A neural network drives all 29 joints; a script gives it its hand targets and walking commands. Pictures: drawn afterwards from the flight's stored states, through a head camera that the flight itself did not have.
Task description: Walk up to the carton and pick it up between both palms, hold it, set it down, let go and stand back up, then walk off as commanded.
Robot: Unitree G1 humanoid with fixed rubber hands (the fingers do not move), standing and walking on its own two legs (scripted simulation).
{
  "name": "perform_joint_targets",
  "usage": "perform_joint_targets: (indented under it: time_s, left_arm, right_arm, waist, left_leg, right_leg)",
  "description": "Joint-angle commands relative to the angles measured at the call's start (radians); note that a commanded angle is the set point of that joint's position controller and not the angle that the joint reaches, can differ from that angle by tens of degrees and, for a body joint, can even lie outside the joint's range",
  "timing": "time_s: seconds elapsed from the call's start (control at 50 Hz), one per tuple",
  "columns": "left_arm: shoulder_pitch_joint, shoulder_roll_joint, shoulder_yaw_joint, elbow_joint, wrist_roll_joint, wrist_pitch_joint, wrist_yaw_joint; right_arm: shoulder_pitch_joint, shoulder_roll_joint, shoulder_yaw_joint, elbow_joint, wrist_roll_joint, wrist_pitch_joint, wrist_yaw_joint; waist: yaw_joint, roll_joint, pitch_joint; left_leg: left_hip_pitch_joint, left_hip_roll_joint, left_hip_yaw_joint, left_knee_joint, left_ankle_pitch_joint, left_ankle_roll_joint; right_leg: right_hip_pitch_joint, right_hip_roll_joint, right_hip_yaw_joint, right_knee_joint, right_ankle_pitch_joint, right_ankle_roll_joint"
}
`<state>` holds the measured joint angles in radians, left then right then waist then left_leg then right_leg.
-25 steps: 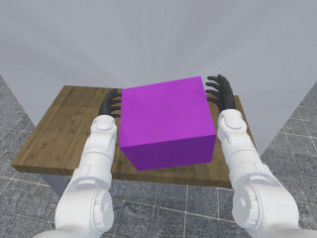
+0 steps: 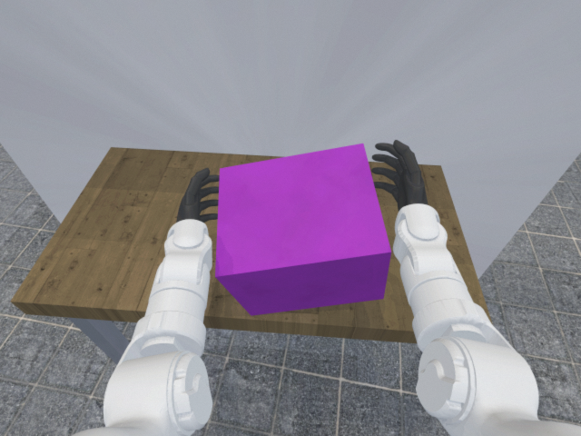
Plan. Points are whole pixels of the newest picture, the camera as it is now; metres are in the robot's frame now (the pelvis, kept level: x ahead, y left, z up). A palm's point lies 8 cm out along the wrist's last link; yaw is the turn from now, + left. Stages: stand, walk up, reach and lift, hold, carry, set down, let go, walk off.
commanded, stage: set down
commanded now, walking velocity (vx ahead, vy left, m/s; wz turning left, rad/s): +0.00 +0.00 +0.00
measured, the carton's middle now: (303, 235) +0.42 +0.01 +0.02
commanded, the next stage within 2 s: none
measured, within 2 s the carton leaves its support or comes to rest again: rests again in 1.74 s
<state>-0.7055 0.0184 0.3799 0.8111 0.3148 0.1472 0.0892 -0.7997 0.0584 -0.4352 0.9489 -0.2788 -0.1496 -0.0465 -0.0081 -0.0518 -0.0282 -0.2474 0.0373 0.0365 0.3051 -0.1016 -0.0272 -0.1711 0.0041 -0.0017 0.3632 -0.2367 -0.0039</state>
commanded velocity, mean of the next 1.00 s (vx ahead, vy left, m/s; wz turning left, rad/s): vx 0.00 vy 0.00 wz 0.00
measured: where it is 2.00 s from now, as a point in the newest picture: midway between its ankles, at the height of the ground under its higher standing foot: outside the picture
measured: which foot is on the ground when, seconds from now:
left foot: down 0.00-1.00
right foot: down 0.00-1.00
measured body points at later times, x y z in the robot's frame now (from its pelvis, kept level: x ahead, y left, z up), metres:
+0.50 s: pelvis +0.01 +0.00 +0.00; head +0.03 +0.01 +0.45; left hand +0.42 +0.17 +0.07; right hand +0.43 -0.14 +0.11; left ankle +0.03 +0.14 -0.75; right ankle -0.03 -0.11 -0.75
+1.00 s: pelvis +0.01 +0.00 +0.00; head +0.04 +0.01 +0.45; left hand +0.42 +0.17 +0.07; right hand +0.43 -0.15 +0.10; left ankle +0.03 +0.14 -0.75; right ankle -0.03 -0.11 -0.75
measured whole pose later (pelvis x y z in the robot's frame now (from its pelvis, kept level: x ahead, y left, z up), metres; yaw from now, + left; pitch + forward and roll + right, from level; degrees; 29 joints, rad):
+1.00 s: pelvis +0.01 +0.00 +0.00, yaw +0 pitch +4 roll +1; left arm -0.70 -0.03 0.47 0.81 0.38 0.05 0.05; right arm -0.79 0.06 -0.52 0.94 -0.38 -0.15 -0.01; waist -0.01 -0.05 -0.01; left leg -0.25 0.04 0.04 0.30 -0.11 -0.03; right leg -0.18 0.00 0.00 0.36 -0.25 0.00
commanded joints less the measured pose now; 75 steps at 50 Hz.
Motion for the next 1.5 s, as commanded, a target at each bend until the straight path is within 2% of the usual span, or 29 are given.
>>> perform_joint_targets:
  time_s: [0.0,0.16,0.56,1.22,1.48]
  left_arm:
    - [-0.715,-0.573,-0.149,-0.132,0.033,-0.175,-0.155]
    - [-0.682,-0.547,-0.105,-0.102,0.061,-0.174,-0.157]
    - [-0.607,-0.518,-0.045,-0.076,0.103,-0.188,-0.163]
    - [-0.471,-0.486,0.013,-0.026,0.137,-0.217,-0.180]
    - [-0.415,-0.462,0.042,0.006,0.150,-0.240,-0.185]
  right_arm:
    - [-0.507,0.559,0.161,-0.023,-0.068,-0.030,0.164]
    - [-0.506,0.552,0.134,-0.031,-0.091,-0.027,0.172]
    - [-0.466,0.554,0.090,-0.039,-0.141,-0.040,0.175]
    - [-0.387,0.535,0.096,-0.042,-0.158,-0.052,0.176]
    - [-0.365,0.521,0.115,-0.055,-0.158,-0.069,0.175]
  waist:
    - [0.041,0.069,-0.536]
    - [0.057,0.055,-0.507]
    - [0.068,0.031,-0.467]
    - [0.091,0.017,-0.404]
    - [0.107,0.009,-0.395]
  left_leg:
    - [0.297,-0.033,0.085,-0.002,0.255,0.004]
    - [0.269,-0.031,0.092,-0.008,0.239,0.020]
    - [0.235,-0.030,0.100,-0.008,0.224,0.039]
    - [0.180,-0.035,0.114,-0.004,0.228,0.047]
    - [0.131,-0.040,0.120,0.003,0.240,0.054]
  right_leg:
    - [0.081,0.010,-0.072,-0.050,0.394,0.054]
    - [0.070,0.007,-0.070,-0.048,0.384,0.054]
    - [0.049,0.005,-0.070,-0.046,0.383,0.054]
    - [0.045,0.013,-0.065,-0.042,0.407,0.053]
    - [0.062,0.012,-0.055,-0.025,0.457,0.056]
